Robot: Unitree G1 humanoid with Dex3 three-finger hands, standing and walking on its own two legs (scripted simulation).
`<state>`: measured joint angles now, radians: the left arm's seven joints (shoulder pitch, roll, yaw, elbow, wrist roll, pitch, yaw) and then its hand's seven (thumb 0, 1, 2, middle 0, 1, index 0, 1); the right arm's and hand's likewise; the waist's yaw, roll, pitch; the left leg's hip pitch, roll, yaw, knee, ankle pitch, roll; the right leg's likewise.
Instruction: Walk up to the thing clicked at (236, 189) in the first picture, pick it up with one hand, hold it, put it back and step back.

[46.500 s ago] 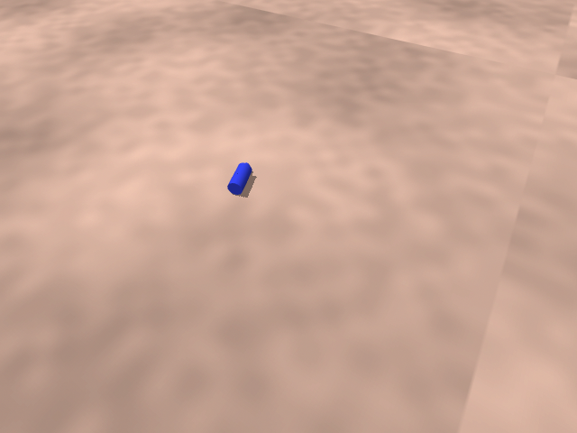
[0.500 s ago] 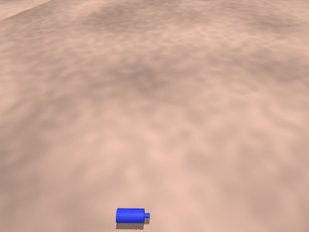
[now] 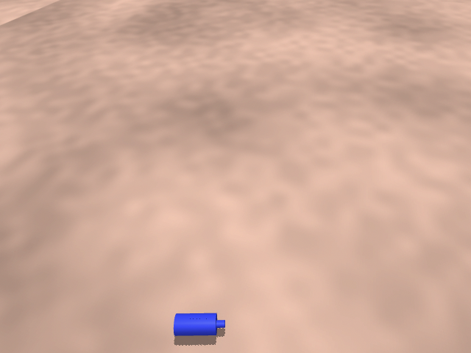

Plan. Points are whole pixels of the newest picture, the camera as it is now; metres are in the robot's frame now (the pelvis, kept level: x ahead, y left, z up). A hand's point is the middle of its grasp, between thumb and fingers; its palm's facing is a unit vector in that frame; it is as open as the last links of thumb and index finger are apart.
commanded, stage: stand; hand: left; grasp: from above
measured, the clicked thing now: (200, 324) +0.40 +0.18 -0.74
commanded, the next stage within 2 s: step back in 1.24 s
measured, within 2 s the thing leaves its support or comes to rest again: neither
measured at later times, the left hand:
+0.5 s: hand out of the picture +0.08 +0.23 -0.16, palm faces -0.01 -0.95 -0.32, open 7.3 cm
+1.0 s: hand out of the picture +0.09 +0.24 -0.15, palm faces -0.02 -0.94 -0.34, open 7.3 cm
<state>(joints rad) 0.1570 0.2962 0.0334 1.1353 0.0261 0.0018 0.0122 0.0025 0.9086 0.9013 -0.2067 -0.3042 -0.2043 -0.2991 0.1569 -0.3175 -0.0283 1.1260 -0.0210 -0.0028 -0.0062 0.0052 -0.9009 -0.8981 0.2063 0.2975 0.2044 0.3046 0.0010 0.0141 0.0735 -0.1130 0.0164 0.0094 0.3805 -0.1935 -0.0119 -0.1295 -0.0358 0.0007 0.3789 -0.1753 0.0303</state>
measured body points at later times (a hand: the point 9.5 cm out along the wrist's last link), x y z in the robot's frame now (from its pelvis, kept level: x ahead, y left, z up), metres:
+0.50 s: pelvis +0.01 -0.01 +0.00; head +0.01 -0.01 +0.45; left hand +0.08 +0.28 -0.14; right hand +0.07 -0.29 -0.14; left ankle +0.01 +0.13 -0.74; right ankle +0.02 -0.14 -0.74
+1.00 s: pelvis +0.02 -0.01 +0.00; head +0.02 -0.02 +0.45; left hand +0.09 +0.28 -0.13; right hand +0.08 -0.31 -0.14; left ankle +0.01 +0.13 -0.74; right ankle +0.02 -0.14 -0.74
